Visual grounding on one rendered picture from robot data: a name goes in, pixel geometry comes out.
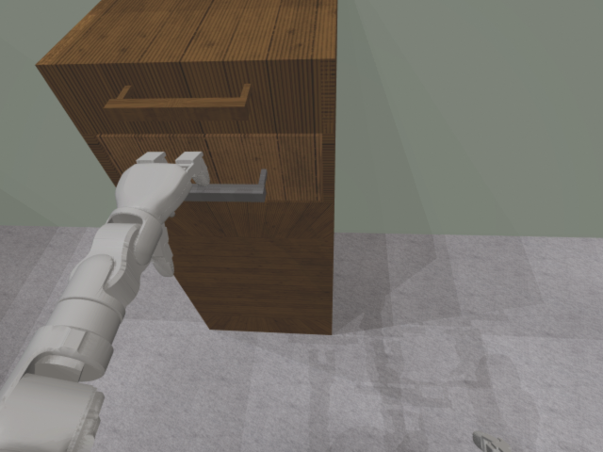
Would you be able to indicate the left robot forearm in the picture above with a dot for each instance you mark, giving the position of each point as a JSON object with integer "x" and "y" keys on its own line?
{"x": 76, "y": 342}

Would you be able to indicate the robot left upper arm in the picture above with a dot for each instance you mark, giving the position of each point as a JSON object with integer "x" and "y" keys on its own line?
{"x": 44, "y": 414}

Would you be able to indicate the handle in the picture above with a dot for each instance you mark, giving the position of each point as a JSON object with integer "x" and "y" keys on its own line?
{"x": 178, "y": 109}
{"x": 229, "y": 192}

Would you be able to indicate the cabinet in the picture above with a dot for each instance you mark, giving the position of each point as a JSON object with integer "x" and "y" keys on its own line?
{"x": 245, "y": 266}

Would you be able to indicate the right robot hand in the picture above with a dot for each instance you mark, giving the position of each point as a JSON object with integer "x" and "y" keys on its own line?
{"x": 488, "y": 443}

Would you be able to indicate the drawer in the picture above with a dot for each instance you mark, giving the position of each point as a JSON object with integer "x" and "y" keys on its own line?
{"x": 293, "y": 161}

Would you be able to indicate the left robot hand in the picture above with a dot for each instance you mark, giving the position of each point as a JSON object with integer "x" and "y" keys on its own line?
{"x": 159, "y": 188}

